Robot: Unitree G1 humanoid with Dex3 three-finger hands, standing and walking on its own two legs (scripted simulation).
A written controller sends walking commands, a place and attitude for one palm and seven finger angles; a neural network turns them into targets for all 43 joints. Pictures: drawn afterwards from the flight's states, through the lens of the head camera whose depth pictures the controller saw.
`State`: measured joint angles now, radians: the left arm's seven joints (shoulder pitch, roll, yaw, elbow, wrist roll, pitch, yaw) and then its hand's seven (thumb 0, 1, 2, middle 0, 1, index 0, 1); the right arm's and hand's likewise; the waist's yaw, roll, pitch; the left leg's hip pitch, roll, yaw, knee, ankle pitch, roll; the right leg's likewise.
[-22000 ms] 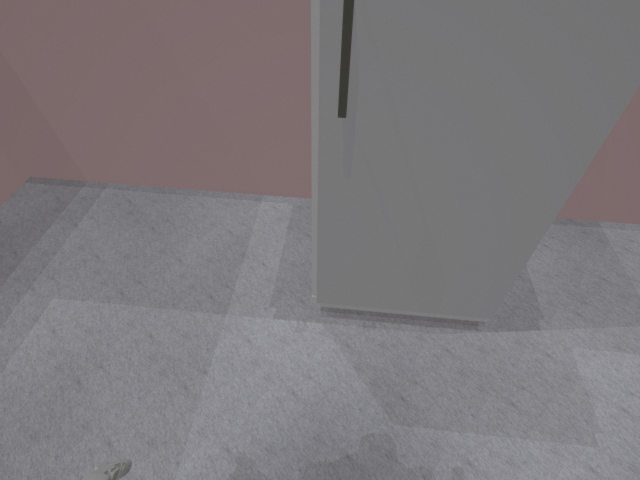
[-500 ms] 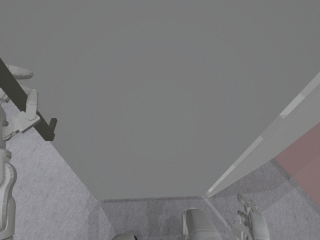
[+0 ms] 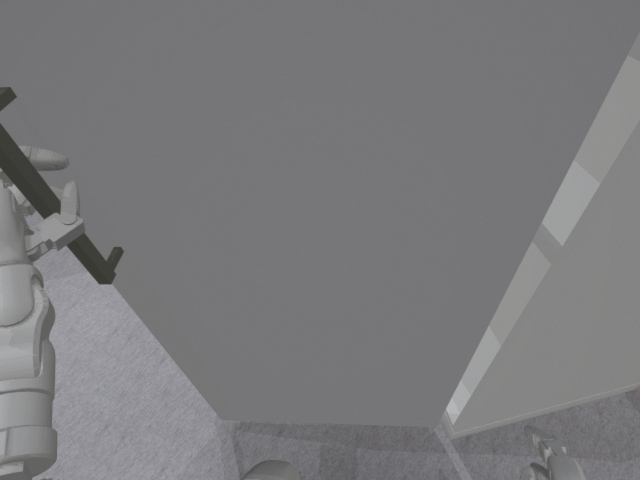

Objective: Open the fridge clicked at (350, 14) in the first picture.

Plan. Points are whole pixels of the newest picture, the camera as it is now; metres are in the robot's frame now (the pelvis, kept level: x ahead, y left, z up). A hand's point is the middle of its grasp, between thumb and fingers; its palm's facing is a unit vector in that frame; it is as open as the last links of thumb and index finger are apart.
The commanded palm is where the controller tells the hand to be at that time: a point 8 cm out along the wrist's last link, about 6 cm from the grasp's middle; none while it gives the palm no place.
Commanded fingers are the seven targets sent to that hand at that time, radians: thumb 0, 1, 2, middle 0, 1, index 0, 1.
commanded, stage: stop walking and hold the door back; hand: left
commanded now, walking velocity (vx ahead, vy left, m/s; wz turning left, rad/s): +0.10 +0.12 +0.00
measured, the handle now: (62, 201) +0.35 +0.32 +0.20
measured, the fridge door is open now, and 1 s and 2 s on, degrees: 75 69 66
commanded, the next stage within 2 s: loosen the grip on the handle in 0.84 s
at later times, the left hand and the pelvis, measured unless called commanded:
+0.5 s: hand (91, 194) +0.37 +0.30 +0.19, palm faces +0.31 -0.93 -0.19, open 5.2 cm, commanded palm +0.33 +0.34 +0.17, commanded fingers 0.00 0.90 0.90 -0.45 -1.40 -0.45 -1.40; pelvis -0.06 +0.05 +0.01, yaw -2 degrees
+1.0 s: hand (84, 191) +0.38 +0.31 +0.19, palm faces +0.29 -0.94 -0.20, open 5.8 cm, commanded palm +0.32 +0.35 +0.18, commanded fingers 0.00 0.42 0.67 -0.45 -1.40 -0.45 -1.40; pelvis -0.07 +0.06 -0.01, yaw -5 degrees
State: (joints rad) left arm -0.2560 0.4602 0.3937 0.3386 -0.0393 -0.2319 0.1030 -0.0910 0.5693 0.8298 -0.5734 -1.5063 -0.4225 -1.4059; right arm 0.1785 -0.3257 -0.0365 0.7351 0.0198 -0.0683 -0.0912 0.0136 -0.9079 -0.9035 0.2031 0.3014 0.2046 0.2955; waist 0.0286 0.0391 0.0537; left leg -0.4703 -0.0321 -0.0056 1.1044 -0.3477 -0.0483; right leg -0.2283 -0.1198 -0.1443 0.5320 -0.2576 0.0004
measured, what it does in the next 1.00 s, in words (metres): steps on the spot: left foot, then right foot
